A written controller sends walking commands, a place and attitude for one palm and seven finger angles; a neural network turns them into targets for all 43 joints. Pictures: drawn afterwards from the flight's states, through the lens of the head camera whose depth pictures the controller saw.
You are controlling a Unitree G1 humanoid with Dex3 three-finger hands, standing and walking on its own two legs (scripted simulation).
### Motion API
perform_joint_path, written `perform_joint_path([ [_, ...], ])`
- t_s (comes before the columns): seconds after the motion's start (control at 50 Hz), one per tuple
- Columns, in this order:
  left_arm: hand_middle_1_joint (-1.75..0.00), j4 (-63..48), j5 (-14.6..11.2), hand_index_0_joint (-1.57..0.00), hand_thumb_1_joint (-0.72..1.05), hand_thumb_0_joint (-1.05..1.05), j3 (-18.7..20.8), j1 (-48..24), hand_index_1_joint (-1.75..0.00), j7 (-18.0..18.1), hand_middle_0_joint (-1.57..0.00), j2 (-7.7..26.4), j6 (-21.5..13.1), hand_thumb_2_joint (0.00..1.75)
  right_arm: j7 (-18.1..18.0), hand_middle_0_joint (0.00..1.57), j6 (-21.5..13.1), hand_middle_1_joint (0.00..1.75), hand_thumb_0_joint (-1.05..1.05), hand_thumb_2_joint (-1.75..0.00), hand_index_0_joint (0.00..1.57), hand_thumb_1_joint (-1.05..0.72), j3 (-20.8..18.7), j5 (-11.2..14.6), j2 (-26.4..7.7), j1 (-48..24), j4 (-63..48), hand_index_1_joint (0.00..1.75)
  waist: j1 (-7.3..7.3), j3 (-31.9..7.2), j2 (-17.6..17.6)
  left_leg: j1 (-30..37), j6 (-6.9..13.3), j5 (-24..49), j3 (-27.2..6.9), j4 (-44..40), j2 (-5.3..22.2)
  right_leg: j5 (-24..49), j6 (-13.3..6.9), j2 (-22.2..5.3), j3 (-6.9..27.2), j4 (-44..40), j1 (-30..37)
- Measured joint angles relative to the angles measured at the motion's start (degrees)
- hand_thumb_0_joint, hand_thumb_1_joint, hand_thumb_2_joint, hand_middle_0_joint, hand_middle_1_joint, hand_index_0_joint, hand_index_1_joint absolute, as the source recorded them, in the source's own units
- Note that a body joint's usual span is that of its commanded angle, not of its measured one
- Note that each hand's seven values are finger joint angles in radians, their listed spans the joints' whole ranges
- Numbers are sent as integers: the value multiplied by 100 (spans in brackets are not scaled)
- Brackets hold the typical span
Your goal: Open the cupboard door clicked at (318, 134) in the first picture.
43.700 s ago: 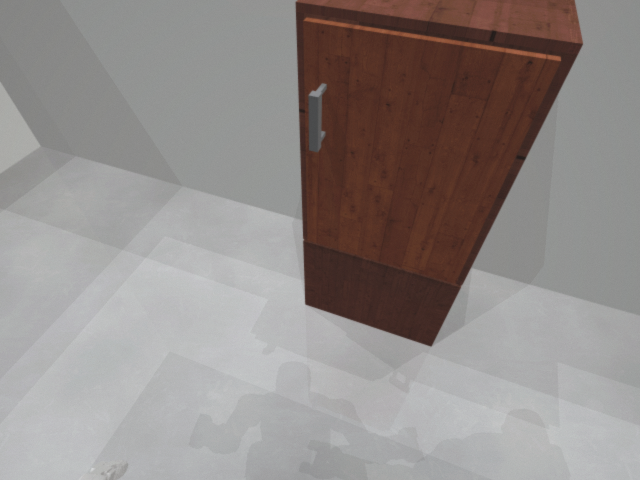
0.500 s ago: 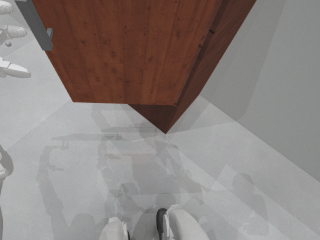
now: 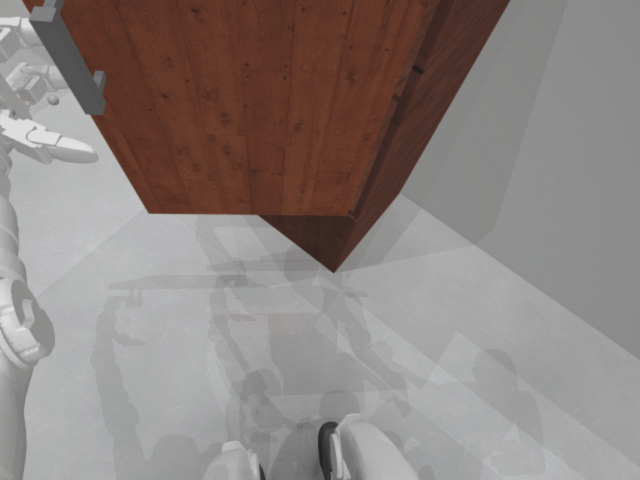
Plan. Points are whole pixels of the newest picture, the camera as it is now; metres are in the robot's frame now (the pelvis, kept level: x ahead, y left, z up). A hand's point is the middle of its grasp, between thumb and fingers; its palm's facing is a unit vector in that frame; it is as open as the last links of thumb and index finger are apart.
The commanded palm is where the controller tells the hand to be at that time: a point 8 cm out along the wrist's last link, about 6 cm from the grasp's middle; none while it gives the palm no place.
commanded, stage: slide the fingers in behind the handle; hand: left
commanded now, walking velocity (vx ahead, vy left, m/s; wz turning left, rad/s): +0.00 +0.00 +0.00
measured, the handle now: (76, 54) +0.60 +0.22 +0.10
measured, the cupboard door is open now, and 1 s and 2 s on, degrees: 41 41 41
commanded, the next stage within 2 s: move the hooked fingers beside the handle in 0.86 s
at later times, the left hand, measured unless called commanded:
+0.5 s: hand (60, 105) +0.52 +0.22 +0.10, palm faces +0.01 -1.00 -0.02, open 14.4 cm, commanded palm +0.51 +0.24 +0.10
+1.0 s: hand (61, 107) +0.52 +0.22 +0.10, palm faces +0.01 -1.00 -0.02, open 14.5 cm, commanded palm +0.50 +0.24 +0.10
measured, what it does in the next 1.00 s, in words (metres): stands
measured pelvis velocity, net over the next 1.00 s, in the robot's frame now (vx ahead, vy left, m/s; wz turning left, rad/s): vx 0.01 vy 0.00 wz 0.04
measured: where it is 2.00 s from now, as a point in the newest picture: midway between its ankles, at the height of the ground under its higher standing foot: outside the picture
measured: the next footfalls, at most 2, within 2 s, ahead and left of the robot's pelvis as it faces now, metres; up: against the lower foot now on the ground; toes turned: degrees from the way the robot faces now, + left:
none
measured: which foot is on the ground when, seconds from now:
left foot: down 0.00-1.00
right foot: down 0.00-1.00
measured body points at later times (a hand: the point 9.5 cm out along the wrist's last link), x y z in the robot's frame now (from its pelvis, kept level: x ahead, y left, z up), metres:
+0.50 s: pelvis +0.01 +0.00 +0.00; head +0.14 +0.02 +0.43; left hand +0.52 +0.28 +0.10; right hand +0.00 -0.27 -0.10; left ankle -0.03 +0.09 -0.69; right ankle +0.03 -0.12 -0.69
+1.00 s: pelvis +0.01 +0.00 +0.00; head +0.15 +0.02 +0.43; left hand +0.51 +0.28 +0.10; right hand +0.01 -0.27 -0.10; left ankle -0.03 +0.09 -0.69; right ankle +0.03 -0.12 -0.69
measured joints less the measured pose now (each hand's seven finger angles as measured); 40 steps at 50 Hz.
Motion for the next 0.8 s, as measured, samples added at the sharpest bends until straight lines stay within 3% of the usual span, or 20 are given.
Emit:
perform_joint_path([
  [0.24, -120, -154, -105, -29, -50, -1, -230, 53, -120, 199, -27, -214, 7, 30, 25, 20, -41, 30, 1, -90, 21, -90, -62, -21, 6, -12, 76, 30, 76, -21, -5, 48, -15, 6, -55, -42, -32, -29, -8, -29, -48, -26, 68],
  [0.54, -118, -276, -298, -21, -50, -1, -691, 140, -118, 617, -20, -674, -44, 30, 89, 20, -161, 30, 1, -90, 21, -90, -140, -60, 87, -76, 310, 30, 272, -60, 27, 210, -44, 12, -182, -126, -106, -104, -22, -97, -163, -69, 270],
  [0.8, -119, -252, -308, -21, -50, -1, -660, 147, -118, 519, -20, -638, -83, 30, 83, 20, -228, 30, 1, -90, 21, -90, -154, -53, 57, -172, 292, 30, 273, -63, 13, 201, -56, -2, -189, -108, -101, -129, -38, -91, -163, -31, 250],
])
